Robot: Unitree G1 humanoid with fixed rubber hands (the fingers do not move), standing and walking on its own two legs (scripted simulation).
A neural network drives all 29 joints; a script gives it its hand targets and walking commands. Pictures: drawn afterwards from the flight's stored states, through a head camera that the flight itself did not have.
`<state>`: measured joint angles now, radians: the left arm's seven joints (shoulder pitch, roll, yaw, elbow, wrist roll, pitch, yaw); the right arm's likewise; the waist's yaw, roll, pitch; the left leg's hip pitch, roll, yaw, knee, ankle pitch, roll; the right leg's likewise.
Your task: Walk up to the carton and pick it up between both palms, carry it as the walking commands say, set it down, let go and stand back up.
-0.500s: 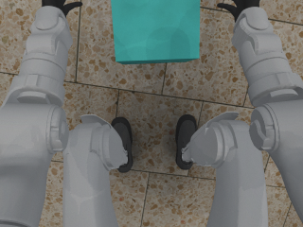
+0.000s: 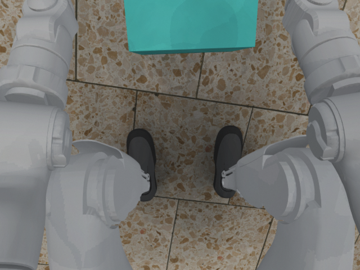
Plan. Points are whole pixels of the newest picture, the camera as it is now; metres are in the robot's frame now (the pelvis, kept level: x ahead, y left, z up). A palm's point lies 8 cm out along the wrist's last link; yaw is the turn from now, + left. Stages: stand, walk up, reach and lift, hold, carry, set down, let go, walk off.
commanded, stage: reach and lift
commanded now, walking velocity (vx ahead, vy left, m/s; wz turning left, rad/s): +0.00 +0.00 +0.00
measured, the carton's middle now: out of the picture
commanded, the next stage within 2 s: none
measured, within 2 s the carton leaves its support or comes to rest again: leaves its support in 1.42 s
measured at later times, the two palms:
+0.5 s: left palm out of the picture +0.55 +0.17 -0.19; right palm out of the picture +0.54 -0.15 -0.19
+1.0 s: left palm out of the picture +0.55 +0.16 -0.19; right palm out of the picture +0.55 -0.15 -0.19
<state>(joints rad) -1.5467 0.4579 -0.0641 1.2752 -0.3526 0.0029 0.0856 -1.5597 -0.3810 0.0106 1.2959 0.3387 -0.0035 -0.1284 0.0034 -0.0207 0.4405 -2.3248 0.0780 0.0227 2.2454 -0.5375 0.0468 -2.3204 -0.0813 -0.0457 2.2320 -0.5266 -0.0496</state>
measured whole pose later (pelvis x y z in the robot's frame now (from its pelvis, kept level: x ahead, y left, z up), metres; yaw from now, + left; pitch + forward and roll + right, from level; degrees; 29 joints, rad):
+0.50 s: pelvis +0.00 +0.00 +0.01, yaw +0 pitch +35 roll -1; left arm -1.60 0.38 -0.08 1.31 -0.32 -0.02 0.11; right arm -1.59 -0.33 0.02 1.33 0.33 -0.03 -0.15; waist 0.00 -0.02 0.46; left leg -2.31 0.07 0.02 2.22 -0.53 0.04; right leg -2.30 -0.07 -0.04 2.21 -0.52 -0.04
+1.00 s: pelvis +0.00 +0.00 +0.00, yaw -1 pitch +33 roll +0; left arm -1.64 0.36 0.04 1.32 -0.21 0.03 0.06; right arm -1.62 -0.33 -0.05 1.31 0.25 0.03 -0.11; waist 0.01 -0.03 0.50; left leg -2.29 0.04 0.00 2.25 -0.54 0.02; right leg -2.30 -0.02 -0.03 2.24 -0.51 -0.02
